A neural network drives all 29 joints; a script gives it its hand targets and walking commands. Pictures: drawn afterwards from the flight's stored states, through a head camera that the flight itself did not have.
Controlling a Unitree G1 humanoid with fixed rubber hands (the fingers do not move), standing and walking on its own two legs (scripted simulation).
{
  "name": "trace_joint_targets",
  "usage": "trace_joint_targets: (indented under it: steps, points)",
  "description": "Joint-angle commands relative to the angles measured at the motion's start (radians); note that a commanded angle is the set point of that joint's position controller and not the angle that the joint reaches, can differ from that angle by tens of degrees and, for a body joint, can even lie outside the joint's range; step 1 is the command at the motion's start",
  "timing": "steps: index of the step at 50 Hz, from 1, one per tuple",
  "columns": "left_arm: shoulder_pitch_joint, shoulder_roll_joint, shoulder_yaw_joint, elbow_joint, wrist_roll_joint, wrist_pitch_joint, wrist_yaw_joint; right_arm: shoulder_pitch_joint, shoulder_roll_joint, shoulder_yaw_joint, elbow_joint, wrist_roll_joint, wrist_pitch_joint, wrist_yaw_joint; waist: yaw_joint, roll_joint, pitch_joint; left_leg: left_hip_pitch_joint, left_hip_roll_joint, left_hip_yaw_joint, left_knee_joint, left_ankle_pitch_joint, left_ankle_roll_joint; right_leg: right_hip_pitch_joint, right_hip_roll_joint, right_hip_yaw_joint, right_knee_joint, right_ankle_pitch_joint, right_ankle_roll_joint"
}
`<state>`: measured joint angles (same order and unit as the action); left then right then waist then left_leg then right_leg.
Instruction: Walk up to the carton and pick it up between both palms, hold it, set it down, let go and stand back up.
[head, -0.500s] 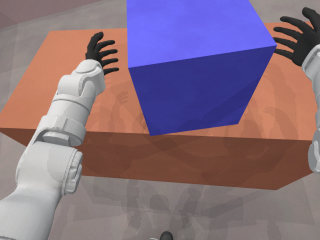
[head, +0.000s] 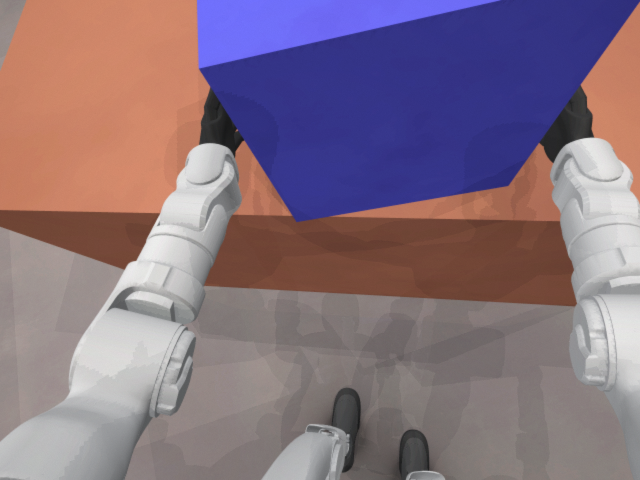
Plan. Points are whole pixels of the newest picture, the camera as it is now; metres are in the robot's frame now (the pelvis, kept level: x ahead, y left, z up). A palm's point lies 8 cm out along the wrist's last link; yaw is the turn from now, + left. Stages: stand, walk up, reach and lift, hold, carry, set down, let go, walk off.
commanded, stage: reach and lift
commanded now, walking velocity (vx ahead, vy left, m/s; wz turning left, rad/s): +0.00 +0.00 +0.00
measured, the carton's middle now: (381, 37) +0.60 +0.03 +0.06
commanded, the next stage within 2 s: none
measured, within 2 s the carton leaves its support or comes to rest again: neither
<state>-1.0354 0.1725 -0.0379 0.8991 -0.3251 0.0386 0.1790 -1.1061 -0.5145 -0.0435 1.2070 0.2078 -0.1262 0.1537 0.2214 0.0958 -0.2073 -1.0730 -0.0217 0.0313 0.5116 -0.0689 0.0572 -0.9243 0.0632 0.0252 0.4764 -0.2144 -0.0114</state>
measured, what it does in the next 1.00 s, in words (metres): stands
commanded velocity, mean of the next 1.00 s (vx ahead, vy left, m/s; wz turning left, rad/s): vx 0.00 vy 0.00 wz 0.00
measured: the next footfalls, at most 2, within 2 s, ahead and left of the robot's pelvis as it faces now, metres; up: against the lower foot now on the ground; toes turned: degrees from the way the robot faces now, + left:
none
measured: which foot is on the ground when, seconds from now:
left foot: down 0.00-1.00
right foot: down 0.00-1.00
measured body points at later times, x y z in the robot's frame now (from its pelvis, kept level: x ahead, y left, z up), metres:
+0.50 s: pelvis -0.04 +0.01 -0.01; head +0.26 +0.00 +0.33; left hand +0.44 +0.20 -0.04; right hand +0.54 -0.18 -0.04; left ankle +0.04 +0.07 -0.71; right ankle -0.04 -0.12 -0.71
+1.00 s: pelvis -0.03 +0.01 -0.01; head +0.25 -0.01 +0.34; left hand +0.44 +0.19 -0.04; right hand +0.54 -0.17 -0.04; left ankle +0.04 +0.07 -0.71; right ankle -0.04 -0.12 -0.71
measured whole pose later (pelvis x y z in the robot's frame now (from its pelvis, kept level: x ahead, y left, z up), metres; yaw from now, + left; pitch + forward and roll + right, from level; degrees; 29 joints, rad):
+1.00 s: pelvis -0.03 +0.01 -0.01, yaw -1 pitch +37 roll -3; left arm -0.87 -0.03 0.19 0.62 -0.10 -0.23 0.24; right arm -1.14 -0.42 -0.31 0.97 -0.04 -0.26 0.15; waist 0.17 0.10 0.00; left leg -1.11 -0.02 0.03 0.51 -0.05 0.08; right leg -1.00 0.07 0.02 0.55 -0.20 0.00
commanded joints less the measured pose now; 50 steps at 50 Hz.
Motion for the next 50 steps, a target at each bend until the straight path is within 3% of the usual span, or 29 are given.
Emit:
trace_joint_targets:
  steps: [1,2,3,5,7,8,9,11,13,14,17,18,20,21,22,23,24,26,29,31,32,33,35,36,38,39,40,43,50]
  points:
    - [-0.203,0.104,0.134,-0.35,0.031,-0.109,-0.004,-0.434,-0.218,-0.184,-0.367,-0.129,-0.152,-0.035,-0.067,-0.33,-1.484,1.194,0.141,-0.085,0.244,0.986,-0.032,-0.231,-0.004,-0.092,-0.047,0.575,0.013]
    - [-0.173,0.133,0.158,-0.343,0.023,-0.116,-0.011,-0.42,-0.198,-0.147,-0.409,-0.114,-0.144,-0.032,-0.042,-0.366,-1.473,1.148,0.125,-0.073,0.24,0.945,-0.02,-0.172,-0.006,-0.072,-0.037,0.585,0.021]
    - [-0.169,0.119,0.157,-0.372,0.028,-0.125,-0.009,-0.397,-0.193,-0.138,-0.419,-0.106,-0.147,-0.025,-0.052,-0.367,-1.498,1.128,0.117,-0.07,0.246,0.958,-0.018,-0.166,-0.005,-0.073,0.003,0.595,0.043]
    - [-0.139,0.105,0.151,-0.489,0.032,-0.138,0.003,-0.361,-0.195,-0.161,-0.397,-0.122,-0.158,-0.009,-0.059,-0.304,-1.558,1.185,0.132,-0.084,0.259,1.0,-0.02,-0.278,-0.002,-0.062,0.025,0.516,0.038]
    - [-0.117,0.108,0.167,-0.56,0.037,-0.149,0.01,-0.345,-0.177,-0.108,-0.46,-0.093,-0.143,0.003,-0.032,-0.306,-1.587,1.16,0.125,-0.072,0.278,0.981,-0.018,-0.244,0.007,-0.04,0.02,0.519,0.009]
    - [-0.129,0.106,0.162,-0.553,0.037,-0.149,0.005,-0.328,-0.154,-0.115,-0.434,-0.097,-0.126,0.006,-0.06,-0.317,-1.593,1.142,0.111,-0.07,0.274,0.95,-0.015,-0.209,0.008,-0.042,0.041,0.521,0.026]
    - [-0.153,0.122,0.173,-0.543,0.048,-0.155,0.007,-0.352,-0.153,-0.111,-0.462,-0.097,-0.123,0.011,-0.054,-0.33,-1.622,1.06,0.099,-0.064,0.268,0.847,-0.013,-0.159,0.009,-0.033,0.061,0.481,0.024]
    - [-0.139,0.122,0.183,-0.535,0.08,-0.149,0.006,-0.347,-0.158,-0.092,-0.538,-0.072,-0.099,0.01,-0.066,-0.401,-1.697,0.881,0.064,-0.043,0.227,0.658,-0.001,0.092,0.004,-0.008,0.136,0.547,0.072]
    - [-0.069,0.098,0.164,-0.576,0.082,-0.139,0.012,-0.31,-0.178,-0.109,-0.549,-0.075,-0.099,0.014,-0.084,-0.346,-1.686,0.854,0.068,-0.051,0.222,0.678,-0.007,0.061,0.004,-0.017,0.164,0.548,0.073]
    - [-0.067,0.101,0.183,-0.563,0.082,-0.14,0.018,-0.327,-0.164,-0.124,-0.54,-0.093,-0.09,0.02,-0.068,-0.363,-1.67,0.88,0.08,-0.066,0.219,0.655,-0.002,-0.016,0.01,-0.022,0.15,0.46,0.067]
    - [-0.092,0.052,0.161,-0.607,0.089,-0.134,0.027,-0.327,-0.13,-0.105,-0.534,-0.078,-0.07,0.035,-0.062,-0.324,-1.714,0.856,0.068,-0.055,0.234,0.586,-0.01,0.022,0.03,-0.029,0.153,0.438,0.041]
    - [-0.13,0.044,0.176,-0.583,0.095,-0.131,0.026,-0.35,-0.114,-0.117,-0.556,-0.103,-0.069,0.033,-0.07,-0.354,-1.726,0.807,0.062,-0.056,0.22,0.515,0.006,0.047,0.027,-0.027,0.147,0.422,0.043]
    - [-0.123,0.025,0.166,-0.608,0.118,-0.134,0.036,-0.339,-0.109,-0.118,-0.531,-0.109,-0.06,0.043,-0.081,-0.304,-1.746,0.801,0.064,-0.055,0.198,0.438,-0.004,0.074,0.032,-0.04,0.139,0.385,0.036]
    - [-0.17,0.034,0.183,-0.578,0.128,-0.144,0.04,-0.383,-0.1,-0.1,-0.577,-0.101,-0.06,0.048,-0.055,-0.326,-1.777,0.771,0.062,-0.047,0.196,0.383,0.003,0.093,0.038,-0.034,0.136,0.348,0.03]
    - [-0.163,0.023,0.158,-0.611,0.129,-0.144,0.046,-0.368,-0.102,-0.125,-0.595,-0.111,-0.054,0.049,-0.082,-0.318,-1.796,0.71,0.051,-0.043,0.172,0.302,-0.005,0.186,0.038,-0.036,0.137,0.338,0.027]
    - [-0.097,-0.018,0.135,-0.605,0.12,-0.139,0.048,-0.322,-0.105,-0.142,-0.566,-0.124,-0.063,0.049,-0.097,-0.325,-1.79,0.701,0.052,-0.05,0.179,0.328,-0.007,0.17,0.046,-0.056,0.153,0.384,0.032]
    - [-0.091,-0.023,0.143,-0.601,0.131,-0.136,0.05,-0.333,-0.077,-0.126,-0.548,-0.114,-0.055,0.057,-0.072,-0.291,-1.755,0.731,0.062,-0.062,0.184,0.329,0.002,0.079,0.04,-0.042,0.15,0.319,0.035]
    - [-0.158,-0.039,0.142,-0.635,0.133,-0.141,0.053,-0.355,-0.056,-0.134,-0.567,-0.13,-0.052,0.058,-0.077,-0.286,-1.793,0.759,0.061,-0.059,0.182,0.303,0.002,0.069,0.048,-0.054,0.129,0.287,0.024]
    - [-0.144,-0.092,0.119,-0.608,0.139,-0.132,0.052,-0.353,-0.04,-0.166,-0.499,-0.171,-0.048,0.073,-0.119,-0.284,-1.724,0.775,0.065,-0.077,0.156,0.243,0.0,0.026,0.052,-0.076,0.114,0.216,0.022]
    - [-0.187,-0.102,0.126,-0.619,0.155,-0.139,0.052,-0.387,-0.004,-0.171,-0.497,-0.178,-0.05,0.072,-0.097,-0.263,-1.745,0.748,0.061,-0.06,0.156,0.216,-0.011,0.074,0.06,-0.079,0.122,0.227,0.019]
    - [-0.158,-0.126,0.128,-0.599,0.168,-0.148,0.037,-0.352,0.072,-0.123,-0.523,-0.178,-0.053,0.073,-0.085,-0.307,-1.745,0.692,0.046,-0.039,0.163,0.183,0.008,0.171,0.057,-0.073,0.137,0.271,0.021]
    - [-0.054,-0.131,0.123,-0.625,0.165,-0.147,0.036,-0.291,0.057,-0.127,-0.527,-0.188,-0.067,0.066,-0.097,-0.276,-1.71,0.735,0.052,-0.047,0.164,0.295,0.008,0.087,0.058,-0.077,0.137,0.315,0.032]
    - [-0.097,-0.21,0.125,-0.573,0.19,-0.155,0.011,-0.336,0.152,-0.107,-0.516,-0.217,-0.078,0.079,-0.069,-0.29,-1.716,0.728,0.048,-0.028,0.177,0.328,0.014,0.106,0.05,-0.08,0.14,0.345,0.032]
    - [-0.16,-0.219,0.135,-0.524,0.21,-0.177,0.001,-0.384,0.163,-0.138,-0.491,-0.268,-0.087,0.094,-0.097,-0.299,-1.717,0.74,0.051,-0.03,0.153,0.285,0.011,0.077,0.054,-0.074,0.124,0.28,0.027]
    - [-0.097,-0.3,0.097,-0.519,0.216,-0.173,-0.018,-0.342,0.23,-0.135,-0.455,-0.293,-0.1,0.103,-0.112,-0.282,-1.699,0.796,0.054,-0.029,0.165,0.381,0.012,0.04,0.054,-0.102,0.126,0.341,0.033]
    - [-0.124,-0.32,0.101,-0.531,0.234,-0.191,-0.019,-0.332,0.27,-0.106,-0.424,-0.29,-0.102,0.121,-0.088,-0.275,-1.692,0.801,0.05,-0.016,0.168,0.374,0.011,0.064,0.053,-0.094,0.117,0.352,0.025]
    - [-0.113,-0.39,0.085,-0.468,0.24,-0.197,-0.041,-0.338,0.33,-0.112,-0.422,-0.328,-0.117,0.133,-0.1,-0.308,-1.701,0.799,0.049,-0.015,0.159,0.373,0.018,0.073,0.054,-0.106,0.117,0.367,0.03]
    - [-0.112,-0.506,0.051,-0.391,0.262,-0.223,-0.065,-0.308,0.463,-0.102,-0.346,-0.396,-0.138,0.16,-0.102,-0.302,-1.694,0.87,0.066,-0.026,0.157,0.396,0.017,-0.002,0.048,-0.122,0.118,0.345,0.032]
    - [-0.167,-0.488,0.031,-0.164,0.257,-0.277,-0.093,-0.282,0.487,-0.188,-0.059,-0.481,-0.205,0.172,-0.134,-0.294,-1.545,1.033,0.091,-0.041,0.186,0.447,0.014,-0.219,0.059,-0.136,0.098,0.256,0.011]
